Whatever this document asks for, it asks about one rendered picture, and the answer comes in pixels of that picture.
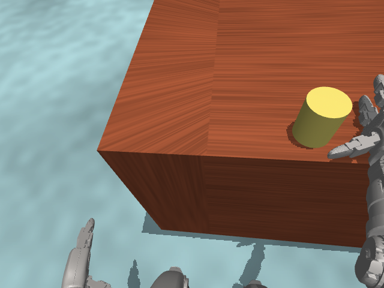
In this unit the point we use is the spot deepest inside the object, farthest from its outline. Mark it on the can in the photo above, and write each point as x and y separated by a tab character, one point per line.
320	116

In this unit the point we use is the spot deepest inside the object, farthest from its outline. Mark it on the right robot hand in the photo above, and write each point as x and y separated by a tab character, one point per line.
372	136

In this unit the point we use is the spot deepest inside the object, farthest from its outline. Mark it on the left robot hand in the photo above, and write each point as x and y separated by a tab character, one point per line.
77	267

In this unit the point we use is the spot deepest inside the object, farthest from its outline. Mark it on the right robot arm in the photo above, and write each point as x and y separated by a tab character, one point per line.
369	267

